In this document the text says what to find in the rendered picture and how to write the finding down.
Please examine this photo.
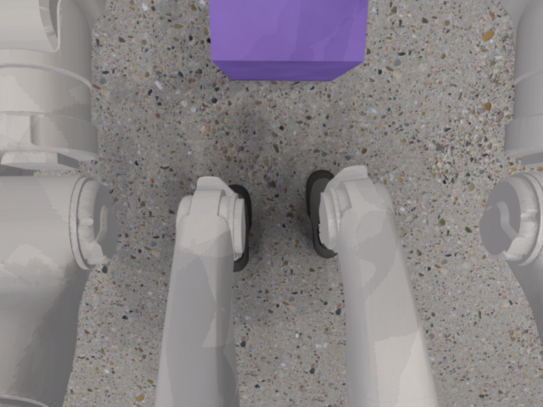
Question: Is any right robot forearm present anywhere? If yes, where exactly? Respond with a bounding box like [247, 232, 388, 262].
[500, 0, 543, 167]

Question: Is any robot right shin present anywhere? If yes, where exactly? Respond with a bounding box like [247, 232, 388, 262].
[318, 165, 395, 249]

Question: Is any left robot upper arm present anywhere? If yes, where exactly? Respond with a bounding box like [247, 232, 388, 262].
[0, 176, 119, 407]

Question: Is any carton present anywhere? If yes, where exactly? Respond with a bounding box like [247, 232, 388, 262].
[209, 0, 368, 81]

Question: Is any left robot forearm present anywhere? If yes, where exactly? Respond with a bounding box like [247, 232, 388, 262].
[0, 0, 106, 176]

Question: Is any right robot upper arm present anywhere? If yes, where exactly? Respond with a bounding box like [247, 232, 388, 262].
[479, 172, 543, 348]

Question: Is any robot right thigh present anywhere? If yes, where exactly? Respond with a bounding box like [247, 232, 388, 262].
[321, 178, 439, 407]

